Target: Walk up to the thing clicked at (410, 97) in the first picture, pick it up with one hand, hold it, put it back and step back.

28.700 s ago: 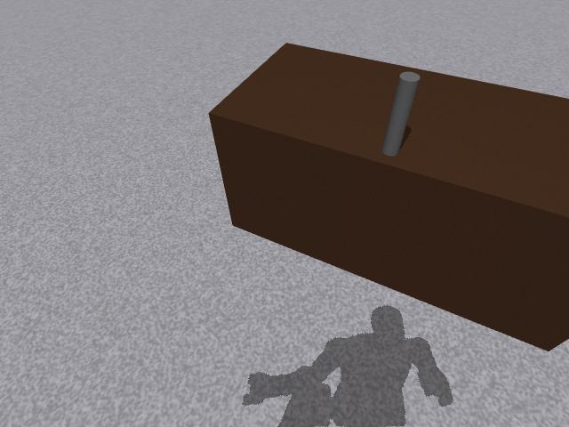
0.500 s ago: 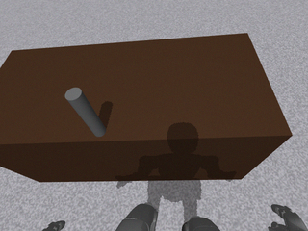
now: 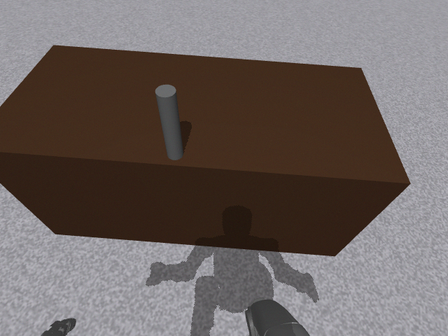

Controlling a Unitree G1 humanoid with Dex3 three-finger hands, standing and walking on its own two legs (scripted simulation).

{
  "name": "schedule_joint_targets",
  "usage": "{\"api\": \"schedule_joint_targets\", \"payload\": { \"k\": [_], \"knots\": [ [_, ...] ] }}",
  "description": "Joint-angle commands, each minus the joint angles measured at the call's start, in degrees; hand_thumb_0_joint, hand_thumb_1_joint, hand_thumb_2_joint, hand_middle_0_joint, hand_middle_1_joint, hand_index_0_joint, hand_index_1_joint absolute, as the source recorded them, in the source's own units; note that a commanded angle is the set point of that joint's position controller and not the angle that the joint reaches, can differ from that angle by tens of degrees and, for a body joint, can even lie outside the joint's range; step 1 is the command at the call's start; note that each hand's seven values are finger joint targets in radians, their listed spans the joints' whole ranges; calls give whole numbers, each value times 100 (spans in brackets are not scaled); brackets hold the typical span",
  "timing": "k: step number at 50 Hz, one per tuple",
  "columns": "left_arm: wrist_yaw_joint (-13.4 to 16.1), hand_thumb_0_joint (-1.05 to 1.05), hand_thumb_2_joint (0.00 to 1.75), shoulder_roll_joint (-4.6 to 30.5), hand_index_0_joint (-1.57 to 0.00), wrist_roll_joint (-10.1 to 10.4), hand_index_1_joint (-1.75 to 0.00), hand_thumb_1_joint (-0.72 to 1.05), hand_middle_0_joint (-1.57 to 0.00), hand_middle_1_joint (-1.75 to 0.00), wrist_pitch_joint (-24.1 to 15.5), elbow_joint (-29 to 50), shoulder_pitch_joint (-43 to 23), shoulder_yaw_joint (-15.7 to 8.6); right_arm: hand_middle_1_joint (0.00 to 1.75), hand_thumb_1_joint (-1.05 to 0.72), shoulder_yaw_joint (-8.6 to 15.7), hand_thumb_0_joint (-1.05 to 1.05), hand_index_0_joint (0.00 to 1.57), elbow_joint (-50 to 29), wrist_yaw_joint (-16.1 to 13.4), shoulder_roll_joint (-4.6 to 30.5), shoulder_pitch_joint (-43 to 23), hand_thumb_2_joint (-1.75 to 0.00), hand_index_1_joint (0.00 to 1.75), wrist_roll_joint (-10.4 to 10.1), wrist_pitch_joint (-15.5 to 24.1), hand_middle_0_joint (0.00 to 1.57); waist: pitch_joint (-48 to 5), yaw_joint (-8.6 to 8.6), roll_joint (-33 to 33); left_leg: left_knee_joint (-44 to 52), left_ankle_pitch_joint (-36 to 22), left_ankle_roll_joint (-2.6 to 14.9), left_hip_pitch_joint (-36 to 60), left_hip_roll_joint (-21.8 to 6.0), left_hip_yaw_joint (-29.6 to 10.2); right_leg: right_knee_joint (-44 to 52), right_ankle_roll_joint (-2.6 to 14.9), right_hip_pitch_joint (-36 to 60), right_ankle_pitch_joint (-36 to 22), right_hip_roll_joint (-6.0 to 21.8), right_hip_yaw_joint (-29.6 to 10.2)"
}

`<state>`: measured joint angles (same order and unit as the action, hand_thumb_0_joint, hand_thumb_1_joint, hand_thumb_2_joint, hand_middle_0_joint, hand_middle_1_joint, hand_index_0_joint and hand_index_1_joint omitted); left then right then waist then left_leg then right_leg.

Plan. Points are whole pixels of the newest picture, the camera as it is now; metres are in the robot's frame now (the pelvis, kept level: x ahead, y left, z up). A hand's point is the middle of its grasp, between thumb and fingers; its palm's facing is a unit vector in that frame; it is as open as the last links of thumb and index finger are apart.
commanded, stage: step back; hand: left
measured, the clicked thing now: (171, 126) +0.61 +0.15 -0.05
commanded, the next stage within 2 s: none
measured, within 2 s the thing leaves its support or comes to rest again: neither
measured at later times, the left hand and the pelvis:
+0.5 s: hand out of the picture -0.03 +0.27 -0.13, palm faces -0.13 -0.89 -0.43, open 7.4 cm; pelvis -0.15 +0.02 +0.00, yaw -9 degrees
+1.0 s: hand out of the picture -0.17 +0.29 -0.16, palm faces -0.20 -0.90 -0.39, open 7.4 cm; pelvis -0.31 +0.03 -0.01, yaw -11 degrees
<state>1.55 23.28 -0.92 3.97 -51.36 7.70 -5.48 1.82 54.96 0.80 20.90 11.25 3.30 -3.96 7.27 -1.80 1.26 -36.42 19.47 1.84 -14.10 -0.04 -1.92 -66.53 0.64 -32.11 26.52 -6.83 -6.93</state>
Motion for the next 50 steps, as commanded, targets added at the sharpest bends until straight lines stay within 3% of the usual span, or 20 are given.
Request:
{"api": "schedule_joint_targets", "payload": {
  "k": [1, 7, 11, 13, 15, 16, 17, 18, 20, 22, 28, 31, 32, 33, 34, 35, 38, 45, 48, 50],
  "knots": [
    [16, 0, 90, 1033, -20, 40, -30, 90, -20, -30, -152, 275, 764, -319, 30, -90, 376, 0, 20, -831, -160, 1414, -1199, -90, 30, -74, 261, 20, -240, 631, -914, 1717, -1230, 833, -122, -1207, -995, -1082, -111, 7, -291, -59, -319],
    [8, 0, 90, 861, -20, -13, -30, 90, -20, -30, -307, 691, 215, -147, 30, -90, 471, 0, 20, -723, -215, 1363, -36, -90, 30, -201, 258, 20, -1041, -131, -1016, 977, -2876, 1275, 1935, -1413, -901, 1114, -380, 47, 300, 363, 64],
    [3, 0, 90, 851, -20, -10, -30, 90, -20, -30, -358, 488, 741, -115, 30, -90, 532, 0, 20, -931, -195, 1505, -335, -90, 30, -187, 162, 20, -1324, -3, -1227, 761, -2733, 1159, 1559, -1509, -877, 2832, -235, 1089, 82, 616, 522],
    [-10, 0, 90, 825, -20, -58, -30, 90, -20, -30, -380, 218, 1268, -130, 30, -90, 548, 0, 20, -989, -183, 1561, -577, -90, 30, -261, 111, 20, -1429, 274, -1016, 550, -2348, 933, 990, -1491, -784, 3986, -89, 1874, -966, 587, 729],
    [-6, 0, 90, 1192, -20, -161, -30, 90, -20, -30, -411, 238, 1291, -242, 30, -90, 463, 0, 20, -1073, -146, 1320, -758, -90, 30, -337, 99, 20, -1203, 343, -152, 113, -1221, 379, -194, -1031, -477, 4242, 241, 2263, -1709, 1084, -310],
    [-31, 0, 90, 1457, -20, -172, -30, 90, -20, -30, -418, 383, 1075, -324, 30, -90, 398, 0, 20, -1148, -128, 1107, -740, -90, 30, -328, 100, 20, -902, 287, 834, -552, 222, 5, -1150, -267, -40, 4577, 717, 2220, -1520, 1942, -1605],
    [-46, 0, 90, 2009, -20, -185, -30, 90, -20, -30, -393, 588, 585, -396, 30, -90, 466, 0, 20, -1149, -201, 1183, -1023, -90, 30, -320, 72, 20, -601, 562, 1711, -2053, 1541, -217, -991, 341, -79, 4987, 1671, 1052, -1788, 2950, -2500],
    [-10, 0, 90, 1920, -20, -190, -30, 90, -20, -30, -426, 749, 204, -382, 30, -90, 524, 0, 20, -1076, -229, 1328, -915, -90, 30, -301, 39, 20, -237, 421, 1511, -3079, 1536, -253, -863, 232, -782, 5071, 1783, 422, -1845, 3120, -2614],
    [34, 0, 90, 1436, -20, -127, -30, 90, -20, -30, -454, 955, -95, -289, 30, -90, 505, 0, 20, -864, -173, 1357, -528, -90, 30, -358, 69, 20, -333, 169, 540, -3368, 898, -165, -811, 519, -915, 4484, 1301, 774, -2890, 2279, -1144],
    [52, 0, 90, 1224, -20, -145, -30, 90, -20, -30, -399, 948, -142, -304, 30, -90, 421, 0, 20, -814, -222, 1159, -343, -90, 30, -395, 158, 20, -643, 127, 582, -3355, 764, -225, -1098, 758, -699, 4117, 1054, 1360, -3433, 1882, -485],
    [83, 0, 90, 1101, -20, -160, -30, 90, -20, -30, -218, 1005, 265, -263, 30, -90, 321, 0, 20, -930, -285, 1023, -206, -90, 30, -265, 324, 20, -1022, 455, 1150, -110, 841, -271, -1234, 99, -83, 3287, 928, 3289, -4113, 1907, -454],
    [-2, 0, 90, 1102, -20, -18, -30, 90, -20, -30, -75, 1119, 46, -175, 30, -90, 439, 0, 20, -676, -290, 1120, 309, -90, 30, -178, 402, 20, -1224, 242, 820, 1669, -1380, -146, 91, 41, -70, 2493, 530, 2481, -3492, 1516, -183],
    [-28, 0, 90, 867, -20, -1, -30, 90, -20, -30, -45, 1167, 194, -112, 30, -90, 558, 0, 20, -710, -291, 1518, 207, -90, 30, -87, 402, 20, -1241, 351, -69, 1583, -2075, 145, 721, -837, -1291, 1980, 277, 1306, -2093, 1026, 29],
    [1, 0, 90, 747, -20, 43, -30, 90, -20, -30, -52, 1187, 155, -71, 30, -90, 625, 0, 20, -825, -246, 2016, -142, -90, 30, -50, 377, 20, -1028, 411, -1167, 1633, -2890, 708, 807, -1806, -2434, 1088, 87, 218, 601, 151, 390],
    [87, 0, 90, 992, -20, -53, -30, 90, -20, -30, -40, 1213, -334, -176, 30, -90, 694, 0, 20, -932, -237, 2394, -122, -90, 30, -83, 385, 20, -927, -78, -1614, 1828, -2623, 1537, -206, -2554, -3174, 144, -13, 626, 1215, 233, -259],
    [86, 0, 90, 1177, -20, -83, -30, 90, -20, -30, -32, 1124, -466, -216, 30, -90, 681, 0, 20, -902, -275, 2203, -299, -90, 30, -95, 414, 20, -647, 7, -1226, 1849, -2397, 1594, -674, -2458, -2974, -409, 1, 789, 950, 310, -552],
    [-33, 0, 90, 1045, -20, 59, -30, 90, -20, -30, -28, 876, 150, -219, 30, -90, 462, 0, 20, -1009, -327, 1538, -755, -90, 30, -101, 454, 20, -666, 506, -799, 1245, -3031, 856, 77, -1260, -964, -827, 44, 274, 32, 60, -567],
    [-95, 0, 90, 872, -20, -51, -30, 90, -20, -30, -187, 969, 72, -123, 30, -90, 510, 0, 20, -1050, -318, 1575, -125, -90, 30, -124, 346, 20, -1134, 59, -1184, 588, -3434, 1184, 1289, -1408, -891, 2060, -245, 685, 261, 616, 183],
    [-123, 0, 90, 854, -20, -73, -30, 90, -20, -30, -218, 627, 527, -151, 30, -90, 511, 0, 20, -1137, -262, 1755, -342, -90, 30, -164, 228, 20, -1452, 209, -1331, 339, -2719, 977, 608, -1308, -800, 3692, -85, 1850, -664, 554, 688],
    [-108, 0, 90, 1065, -20, -138, -30, 90, -20, -30, -247, 389, 928, -233, 30, -90, 429, 0, 20, -1205, -230, 1549, -557, -90, 30, -228, 177, 20, -1486, 422, -893, -25, -1610, 510, -340, -964, -587, 4229, 146, 2570, -1417, 718, 399]
  ]
}}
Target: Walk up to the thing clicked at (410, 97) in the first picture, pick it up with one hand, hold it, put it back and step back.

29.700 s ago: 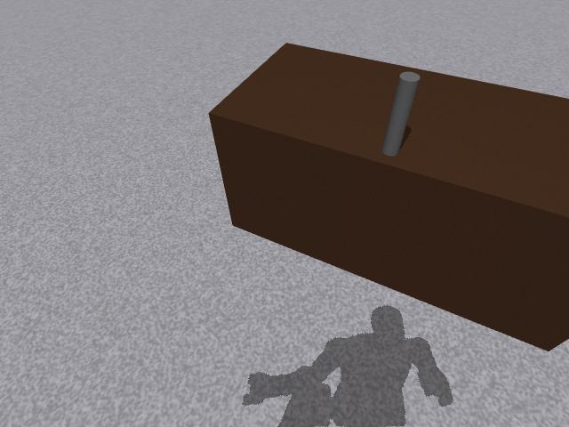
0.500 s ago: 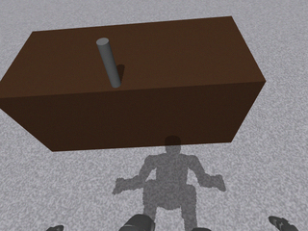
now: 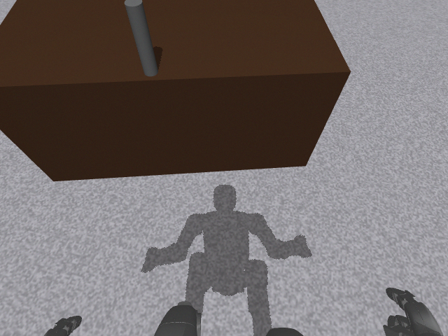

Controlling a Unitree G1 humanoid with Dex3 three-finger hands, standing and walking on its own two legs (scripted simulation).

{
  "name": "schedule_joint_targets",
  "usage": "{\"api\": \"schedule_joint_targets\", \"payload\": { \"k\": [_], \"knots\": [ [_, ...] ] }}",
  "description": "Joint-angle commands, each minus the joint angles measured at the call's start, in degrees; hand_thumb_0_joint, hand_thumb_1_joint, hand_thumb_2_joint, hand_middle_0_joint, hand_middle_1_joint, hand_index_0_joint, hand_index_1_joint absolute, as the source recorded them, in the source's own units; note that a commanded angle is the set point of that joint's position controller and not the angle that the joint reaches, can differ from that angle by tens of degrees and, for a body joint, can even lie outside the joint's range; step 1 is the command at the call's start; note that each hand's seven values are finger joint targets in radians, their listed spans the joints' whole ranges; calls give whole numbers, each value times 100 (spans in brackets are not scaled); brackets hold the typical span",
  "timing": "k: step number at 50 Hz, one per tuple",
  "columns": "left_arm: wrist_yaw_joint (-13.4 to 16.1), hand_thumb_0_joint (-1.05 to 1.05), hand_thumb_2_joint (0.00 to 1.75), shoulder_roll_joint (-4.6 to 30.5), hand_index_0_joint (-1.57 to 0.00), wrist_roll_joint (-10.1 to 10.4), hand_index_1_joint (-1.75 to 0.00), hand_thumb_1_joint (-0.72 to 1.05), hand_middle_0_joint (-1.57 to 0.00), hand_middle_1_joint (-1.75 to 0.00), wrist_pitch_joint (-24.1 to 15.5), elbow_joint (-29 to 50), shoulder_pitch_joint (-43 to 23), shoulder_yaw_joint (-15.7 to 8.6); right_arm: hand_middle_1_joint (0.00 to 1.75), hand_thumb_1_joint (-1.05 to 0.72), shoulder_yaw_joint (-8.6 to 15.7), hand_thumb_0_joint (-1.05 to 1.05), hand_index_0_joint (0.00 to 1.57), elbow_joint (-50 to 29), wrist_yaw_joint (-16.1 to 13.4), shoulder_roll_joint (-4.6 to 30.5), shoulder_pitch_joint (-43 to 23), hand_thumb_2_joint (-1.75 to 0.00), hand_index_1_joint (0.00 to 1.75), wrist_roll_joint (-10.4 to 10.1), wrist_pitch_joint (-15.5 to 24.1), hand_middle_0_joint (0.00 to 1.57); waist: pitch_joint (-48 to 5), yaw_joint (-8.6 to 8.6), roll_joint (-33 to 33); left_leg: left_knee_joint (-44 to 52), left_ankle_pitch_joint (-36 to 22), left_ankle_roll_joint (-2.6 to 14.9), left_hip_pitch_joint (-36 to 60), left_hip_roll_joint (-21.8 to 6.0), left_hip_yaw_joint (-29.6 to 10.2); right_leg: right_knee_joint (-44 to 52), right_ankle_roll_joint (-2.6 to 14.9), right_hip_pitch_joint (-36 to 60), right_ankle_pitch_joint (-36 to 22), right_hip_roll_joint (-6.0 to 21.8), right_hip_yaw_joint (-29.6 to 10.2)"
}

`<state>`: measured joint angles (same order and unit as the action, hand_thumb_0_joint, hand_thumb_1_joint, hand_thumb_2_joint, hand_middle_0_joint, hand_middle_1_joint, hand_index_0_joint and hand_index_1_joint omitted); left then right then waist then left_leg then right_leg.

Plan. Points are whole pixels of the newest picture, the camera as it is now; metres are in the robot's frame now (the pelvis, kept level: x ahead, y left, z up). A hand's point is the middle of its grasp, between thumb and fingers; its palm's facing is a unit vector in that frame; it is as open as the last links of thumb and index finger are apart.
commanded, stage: step back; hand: left
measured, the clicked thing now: (143, 41) +0.88 +0.29 -0.04
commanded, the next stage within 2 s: stand in 1.28 s
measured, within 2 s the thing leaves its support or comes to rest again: neither
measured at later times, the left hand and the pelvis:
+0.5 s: hand out of the picture -0.06 +0.26 -0.14, palm faces +0.11 -0.93 -0.34, open 7.4 cm; pelvis -0.11 -0.02 +0.02, yaw +6 degrees
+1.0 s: hand out of the picture -0.05 +0.27 -0.14, palm faces +0.09 -0.93 -0.36, open 7.4 cm; pelvis -0.09 +0.00 +0.02, yaw +6 degrees
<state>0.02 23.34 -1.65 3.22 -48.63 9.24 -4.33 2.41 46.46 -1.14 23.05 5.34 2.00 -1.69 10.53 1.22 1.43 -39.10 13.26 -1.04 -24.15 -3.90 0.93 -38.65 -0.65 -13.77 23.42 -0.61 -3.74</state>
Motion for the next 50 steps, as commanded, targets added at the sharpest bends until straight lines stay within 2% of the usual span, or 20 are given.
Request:
{"api": "schedule_joint_targets", "payload": {
  "k": [1, 2, 3, 7, 12, 15, 17, 18, 19, 22, 26, 28, 29, 30, 31, 33, 41, 43, 45, 50],
  "knots": [
    [23, 0, 90, 1503, -20, -131, -30, 90, -20, -30, -181, 208, 760, -478, 30, -90, 302, 0, 20, -462, -32, 1065, 83, -90, 30, -129, -38, 20, -1562, 103, 270, -574, 333, 397, -456, 164, -606, 1569, 625, 814, -998, 1028, -1511],
    [7, 0, 90, 2015, -20, -87, -30, 90, -20, -30, -129, 389, 235, -578, 30, -90, 317, 0, 20, -547, -135, 959, -104, -90, 30, -141, -38, 20, -1239, 232, 1310, -1824, 2104, 118, -524, 878, -439, 2072, 1554, -447, -886, 2175, -2444],
    [53, 0, 90, 2121, -20, -88, -30, 90, -20, -30, -167, 601, -263, -573, 30, -90, 448, 0, 20, -423, -179, 1199, 63, -90, 30, -179, -52, 20, -892, 115, 1411, -2702, 2282, 67, -18, 578, -873, 2248, 1859, -1528, -928, 2583, -2937],
    [112, 0, 90, 1220, -20, -116, -30, 90, -20, -30, -181, 660, -635, -376, 30, -90, 304, 0, 20, -67, -112, 998, 472, -90, 30, -203, -5, 20, -811, -159, 709, -3004, 1480, 71, -117, 1044, -806, 1330, 1210, -885, -2348, 1246, -685],
    [120, 0, 90, 1240, -20, -192, -30, 90, -20, -30, -217, 522, -2, -398, 30, -90, 245, 0, 20, -63, -53, 879, 466, -90, 30, -64, 192, 20, -1316, 222, 1051, -260, 1674, 23, -175, 589, -162, 1088, 1156, 898, -1301, 1288, -887],
    [41, 0, 90, 1181, -20, -51, -30, 90, -20, -30, -127, 498, -139, -314, 30, -90, 319, 0, 20, 358, -77, 851, 1107, -90, 30, 14, 318, 20, -1586, -53, 706, 2313, 465, 216, 1420, 544, -287, 55, 831, 345, -1472, 1205, -671],
    [19, 0, 90, 478, -20, 67, -30, 90, -20, -30, -118, 414, 312, -97, 30, -90, 460, 0, 20, 247, -93, 1439, 570, -90, 30, 137, 375, 20, -1373, 277, -1159, 2305, 403, 803, 2520, -1188, -2936, -1259, 187, -2089, 723, 45, 291],
    [105, 0, 90, 1003, -20, 11, -30, 90, -20, -30, -134, 349, -202, -228, 30, -90, 474, 0, 20, 187, -65, 1858, 503, -90, 30, 65, 364, 20, -1081, -117, -1009, 2391, 1180, 1447, 1012, -1803, -3273, -1430, 88, -1446, 1036, 346, -179],
    [68, 0, 90, 1234, -20, 7, -30, 90, -20, -30, -168, 318, -473, -265, 30, -90, 471, 0, 20, 134, -63, 1792, 96, -90, 30, 46, 390, 20, -656, -82, -977, 2586, 1614, 1613, -10, -1858, -3303, -1636, 126, -807, 847, 488, -272],
    [-75, 0, 90, 1032, -20, 101, -30, 90, -20, -30, -221, 69, -35, -228, 30, -90, 281, 0, 20, 154, -48, 1111, -165, -90, 30, 74, 463, 20, -527, 196, -1004, 2132, 382, 921, 589, -657, -1371, -1105, 166, -751, -23, 266, -16],
    [-97, 0, 90, 877, -20, 40, -30, 90, -20, -30, -377, -54, -337, -190, 30, -90, 382, 0, 20, 383, 50, 1260, 363, -90, 30, 70, 366, 20, -710, -199, -1110, 1927, 980, 890, 1056, -539, -1333, 509, 147, -293, 230, 28, 555],
    [-13, 0, 90, 797, -20, 13, -30, 90, -20, -30, -479, -376, 211, -173, 30, -90, 327, 0, 20, 337, 82, 1126, 209, -90, 30, -10, 267, 20, -904, 103, -914, 1298, 943, 785, 762, -454, -1012, 1718, 231, 619, -419, -56, 629],
    [32, 0, 90, 979, -20, -34, -30, 90, -20, -30, -550, -492, 383, -220, 30, -90, 259, 0, 20, 311, 76, 891, 240, -90, 30, -58, 247, 20, -1078, 149, -427, 730, 745, 609, 371, -241, -810, 1811, 273, 1218, -743, 177, 89],
    [77, 0, 90, 1286, -20, -102, -30, 90, -20, -30, -617, -557, 618, -309, 30, -90, 179, 0, 20, 201, 82, 630, 271, -90, 30, -102, 256, 20, -1144, 197, 541, -351, 846, 335, -400, 275, -435, 2200, 510, 1662, -656, 1064, -1388],
    [86, 0, 90, 1642, -20, -88, -30, 90, -20, -30, -622, -484, 399, -377, 30, -90, 202, 0, 20, 188, 60, 678, 160, -90, 30, -68, 247, 20, -1002, 260, 684, -794, 1896, 206, -742, 559, -379, 2492, 1161, 1153, 531, 1984, -2438],
    [43, 0, 90, 1638, -20, -68, -30, 90, -20, -30, -618, -262, -303, -359, 30, -90, 364, 0, 20, 404, 77, 1073, 449, -90, 30, -34, 261, 20, -427, -68, 456, -1091, 1778, 188, -54, 131, -725, 2586, 1496, -283, 1496, 2276, -2456],
    [-29, 0, 90, 1136, -20, 7, -30, 90, -20, -30, -549, -324, -387, -101, 30, -90, 366, 0, 20, 748, 165, 760, 721, -90, 30, -12, 398, 20, -923, -246, 546, 1411, 84, 143, 1626, 444, -7, 1294, 667, -475, -898, 1016, -166],
    [-35, 0, 90, 711, -20, 76, -30, 90, -20, -30, -525, -259, -282, 46, 30, -90, 451, 0, 20, 803, 77, 1100, 880, -90, 30, 71, 473, 20, -1336, -292, -448, 1960, -358, 483, 2346, -629, -1523, 3, 287, -1002, -1278, 476, 336],
    [17, 0, 90, 991, -20, 128, -30, 90, -20, -30, -453, -445, -237, -27, 30, -90, 487, 0, 20, 700, 83, 1554, 357, -90, 30, -17, 467, 20, -1083, -166, -861, 2323, 852, 1354, 1293, -1526, -2539, -446, 201, -598, 735, 295, 313],
    [27, 0, 90, 849, -20, 132, -30, 90, -20, -30, -571, -678, 0, -16, 30, -90, 313, 0, 20, 744, 57, 1122, -32, -90, 30, -39, 459, 20, -1052, 104, -1062, 1434, -1988, 705, 1378, -733, -1044, 1079, 233, 90, -645, 299, 421]
  ]
}}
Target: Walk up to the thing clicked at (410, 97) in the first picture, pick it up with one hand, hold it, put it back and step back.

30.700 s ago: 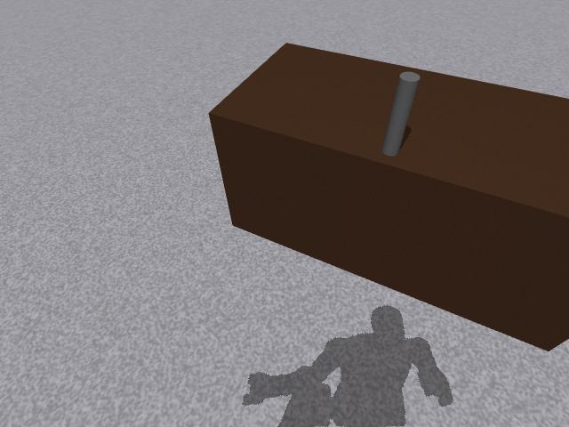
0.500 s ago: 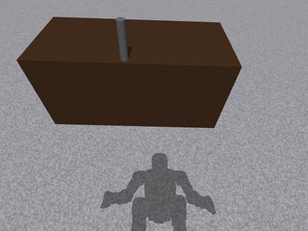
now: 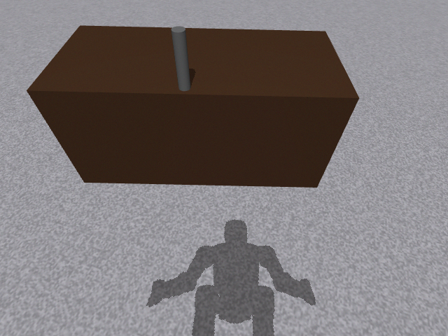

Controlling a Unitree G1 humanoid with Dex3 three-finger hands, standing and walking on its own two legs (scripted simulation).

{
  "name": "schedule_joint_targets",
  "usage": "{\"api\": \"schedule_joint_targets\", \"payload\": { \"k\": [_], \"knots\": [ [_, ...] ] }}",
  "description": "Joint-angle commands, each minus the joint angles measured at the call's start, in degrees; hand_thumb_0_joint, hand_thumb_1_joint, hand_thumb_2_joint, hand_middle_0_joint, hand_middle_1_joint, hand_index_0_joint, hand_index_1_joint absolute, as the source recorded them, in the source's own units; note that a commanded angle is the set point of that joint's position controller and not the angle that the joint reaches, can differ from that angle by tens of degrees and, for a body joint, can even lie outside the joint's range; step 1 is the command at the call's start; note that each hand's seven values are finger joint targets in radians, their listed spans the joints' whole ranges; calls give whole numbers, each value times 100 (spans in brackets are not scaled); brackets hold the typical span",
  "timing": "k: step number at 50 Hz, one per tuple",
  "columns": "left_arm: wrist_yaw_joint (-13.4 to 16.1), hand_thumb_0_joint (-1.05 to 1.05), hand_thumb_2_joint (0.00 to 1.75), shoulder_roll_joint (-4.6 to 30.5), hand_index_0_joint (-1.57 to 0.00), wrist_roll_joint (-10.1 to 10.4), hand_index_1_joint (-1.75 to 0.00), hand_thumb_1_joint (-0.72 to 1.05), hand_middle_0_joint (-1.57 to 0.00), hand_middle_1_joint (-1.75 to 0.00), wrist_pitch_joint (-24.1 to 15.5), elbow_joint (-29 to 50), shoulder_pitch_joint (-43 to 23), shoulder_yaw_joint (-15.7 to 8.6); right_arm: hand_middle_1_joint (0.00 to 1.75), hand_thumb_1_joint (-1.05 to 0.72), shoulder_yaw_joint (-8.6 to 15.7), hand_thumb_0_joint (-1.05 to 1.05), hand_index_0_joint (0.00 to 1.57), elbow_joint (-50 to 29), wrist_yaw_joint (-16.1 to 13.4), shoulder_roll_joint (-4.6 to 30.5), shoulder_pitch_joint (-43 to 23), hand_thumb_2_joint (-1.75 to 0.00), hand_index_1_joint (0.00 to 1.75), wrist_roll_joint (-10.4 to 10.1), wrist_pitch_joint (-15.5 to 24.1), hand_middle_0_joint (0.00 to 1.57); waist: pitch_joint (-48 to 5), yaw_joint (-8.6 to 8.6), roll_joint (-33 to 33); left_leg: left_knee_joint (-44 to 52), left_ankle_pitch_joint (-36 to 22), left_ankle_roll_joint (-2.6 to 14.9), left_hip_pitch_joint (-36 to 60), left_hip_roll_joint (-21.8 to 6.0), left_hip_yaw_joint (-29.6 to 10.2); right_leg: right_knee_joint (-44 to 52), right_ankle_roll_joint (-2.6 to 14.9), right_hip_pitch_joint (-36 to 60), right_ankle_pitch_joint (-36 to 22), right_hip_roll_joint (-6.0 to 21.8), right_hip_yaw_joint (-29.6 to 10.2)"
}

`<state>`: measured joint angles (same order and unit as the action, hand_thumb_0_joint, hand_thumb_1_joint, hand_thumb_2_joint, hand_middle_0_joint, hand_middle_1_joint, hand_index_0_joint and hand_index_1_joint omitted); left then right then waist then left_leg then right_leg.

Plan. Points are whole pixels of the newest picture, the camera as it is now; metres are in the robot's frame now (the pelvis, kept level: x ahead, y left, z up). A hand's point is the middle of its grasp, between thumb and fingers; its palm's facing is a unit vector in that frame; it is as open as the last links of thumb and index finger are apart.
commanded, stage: step back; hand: left
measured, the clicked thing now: (181, 61) +1.00 +0.20 -0.05
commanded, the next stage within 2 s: stand in 0.28 s
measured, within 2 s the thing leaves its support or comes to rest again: neither
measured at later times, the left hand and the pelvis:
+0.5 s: hand out of the picture +0.13 +0.24 -0.14, palm faces -0.03 -0.94 -0.34, open 7.4 cm; pelvis +0.01 -0.01 +0.01, yaw +0 degrees
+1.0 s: hand out of the picture +0.05 +0.24 -0.14, palm faces -0.04 -0.94 -0.35, open 7.4 cm; pelvis -0.01 -0.02 +0.02, yaw +0 degrees
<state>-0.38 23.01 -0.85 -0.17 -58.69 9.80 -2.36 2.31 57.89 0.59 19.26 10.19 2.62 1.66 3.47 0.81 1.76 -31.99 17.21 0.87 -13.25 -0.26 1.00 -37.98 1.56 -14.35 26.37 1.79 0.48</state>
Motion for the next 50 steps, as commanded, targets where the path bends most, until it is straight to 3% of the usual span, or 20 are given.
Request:
{"api": "schedule_joint_targets", "payload": {
  "k": [1, 3, 4, 5, 6, 8, 9, 11, 13, 14, 16, 21, 27, 30, 34, 36, 40, 42, 47, 50],
  "knots": [
    [88, 0, 90, 909, -20, 42, -30, 90, -20, -30, -264, 261, 61, -222, 30, -90, 293, 0, 20, -414, -116, 1428, -631, -90, 30, -154, 103, 20, -551, 214, -988, 425, -2909, 346, 313, -927, -747, 1384, 10, 563, -1855, 129, -66],
    [157, 0, 90, 1156, -20, 20, -30, 90, -20, -30, -291, 152, 243, -317, 30, -90, 234, 0, 20, -450, -141, 1222, -551, -90, 30, -244, 62, 20, -967, 209, -439, -211, -2653, 87, -219, -538, -349, 1189, 201, 1520, -3428, 505, -607],
    [165, 0, 90, 1309, -20, 22, -30, 90, -20, -30, -299, 157, 166, -328, 30, -90, 207, 0, 20, -449, -143, 1090, -543, -90, 30, -250, 35, 20, -921, 151, -200, -234, -1705, -19, -470, -351, -297, 1296, 408, 1416, -3033, 871, -1114],
    [133, 0, 90, 1464, -20, 10, -30, 90, -20, -30, -279, 230, -210, -320, 30, -90, 212, 0, 20, -376, -144, 1056, -427, -90, 30, -217, 11, 20, -765, -2, 102, -137, -581, -43, -222, -238, -206, 1370, 657, 935, -2544, 1185, -1346],
    [121, 0, 90, 1405, -20, -22, -30, 90, -20, -30, -256, 352, -590, -281, 30, -90, 221, 0, 20, -235, -154, 1105, -307, -90, 30, -153, 15, 20, -633, -144, 202, 233, -536, -35, -20, -336, -267, 1318, 621, 702, -2428, 1180, -1254],
    [120, 0, 90, 1094, -20, 43, -30, 90, -20, -30, -233, 429, -808, -193, 30, -90, 274, 0, 20, -98, -152, 1322, -321, -90, 30, -135, 83, 20, -666, -157, 2, 713, -1891, 131, 459, -645, -613, 964, 184, 502, -2995, 631, -497],
    [124, 0, 90, 992, -20, 54, -30, 90, -20, -30, -225, 373, -700, -172, 30, -90, 283, 0, 20, -94, -144, 1385, -426, -90, 30, -154, 102, 20, -684, -56, -92, 675, -2526, 247, 537, -772, -706, 855, 75, 518, -3111, 436, -248],
    [137, 0, 90, 1004, -20, 44, -30, 90, -20, -30, -231, 275, -639, -174, 30, -90, 260, 0, 20, -67, -151, 1338, -510, -90, 30, -181, 100, 20, -722, -1, -12, 459, -3234, 297, 664, -779, -553, 877, 35, 635, -3331, 406, -207],
    [149, 0, 90, 1040, -20, 55, -30, 90, -20, -30, -226, 235, -601, -196, 30, -90, 237, 0, 20, -56, -173, 1277, -504, -90, 30, -192, 81, 20, -890, -14, -79, 331, -3513, 222, 667, -682, -355, 828, 77, 880, -3744, 456, -260],
    [144, 0, 90, 866, -20, 105, -30, 90, -20, -30, -206, 99, -500, -88, 30, -90, 188, 0, 20, -23, -173, 1335, -468, -90, 30, -246, 100, 20, -899, -68, -190, 603, -3714, 179, 835, -787, -568, 1012, 56, 917, -4103, 532, -376],
    [165, 0, 90, 880, -20, 106, -30, 90, -20, -30, -195, 97, -556, -87, 30, -90, 192, 0, 20, 8, -184, 1346, -551, -90, 30, -258, 108, 20, -1003, -57, -224, 661, -3908, 131, 1010, -765, -523, 1066, 59, 1040, -4302, 554, -368],
    [119, 0, 90, 871, -20, 72, -30, 90, -20, -30, -162, -4, -836, -38, 30, -90, 106, 0, 20, 58, -133, 1223, -885, -90, 30, -255, 44, 20, -694, -71, -250, 1217, -2618, 53, 825, -732, -524, 1680, -39, 1123, -3264, 542, -379],
    [97, 0, 90, 933, -20, 45, -30, 90, -20, -30, -202, -148, -890, -23, 30, -90, 69, 0, 20, 208, -91, 1189, -923, -90, 30, -239, 42, 20, -716, -115, -199, 1505, -2089, -5, 950, -736, -492, 2029, -52, 1167, -2914, 594, -422],
    [83, 0, 90, 923, -20, 44, -30, 90, -20, -30, -196, -225, -897, -7, 30, -90, 52, 0, 20, 257, -79, 1190, -1029, -90, 30, -234, 32, 20, -515, -89, -231, 1645, -1462, -33, 920, -713, -491, 2250, -77, 952, -2331, 582, -467],
    [73, 0, 90, 898, -20, 34, -30, 90, -20, -30, -229, -267, -865, 1, 30, -90, 54, 0, 20, 323, -66, 1223, -977, -90, 30, -216, 41, 20, -556, -91, -195, 1687, -1338, -46, 944, -718, -480, 2334, -72, 898, -2284, 601, -486],
    [70, 0, 90, 931, -20, 39, -30, 90, -20, -30, -223, -296, -872, 11, 30, -90, 32, 0, 20, 384, -53, 1197, -869, -90, 30, -202, 29, 20, -305, -121, -169, 1801, -789, -71, 705, -653, -478, 2490, -98, 735, -1647, 574, -529],
    [61, 0, 90, 1020, -20, 16, -30, 90, -20, -30, -189, -307, -830, -2, 30, -90, 57, 0, 20, 441, -18, 1207, -688, -90, 30, -189, 0, 20, -129, -158, -47, 1730, -271, -43, 624, -593, -485, 2731, -56, 290, -533, 593, -690],
    [53, 0, 90, 993, -20, 18, -30, 90, -20, -30, -179, -292, -788, 5, 30, -90, 69, 0, 20, 446, -13, 1247, -635, -90, 30, -177, 3, 20, -137, -153, -157, 1739, -184, -30, 586, -603, -509, 2679, -40, 246, -512, 578, -687],
    [48, 0, 90, 942, -20, 48, -30, 90, -20, -30, -251, -314, -618, 20, 30, -90, 43, 0, 20, 413, -39, 1226, -695, -90, 30, -174, 69, 20, -691, -67, -138, 1708, -1245, -9, 773, -757, -560, 2278, -29, 885, -2157, 597, -555],
    [64, 0, 90, 924, -20, 50, -30, 90, -20, -30, -238, -320, -619, 46, 30, -90, 37, 0, 20, 445, -56, 1245, -641, -90, 30, -192, 63, 20, -629, -100, -161, 1664, -1456, -18, 837, -779, -551, 2249, -36, 837, -2313, 593, -513]
  ]
}}
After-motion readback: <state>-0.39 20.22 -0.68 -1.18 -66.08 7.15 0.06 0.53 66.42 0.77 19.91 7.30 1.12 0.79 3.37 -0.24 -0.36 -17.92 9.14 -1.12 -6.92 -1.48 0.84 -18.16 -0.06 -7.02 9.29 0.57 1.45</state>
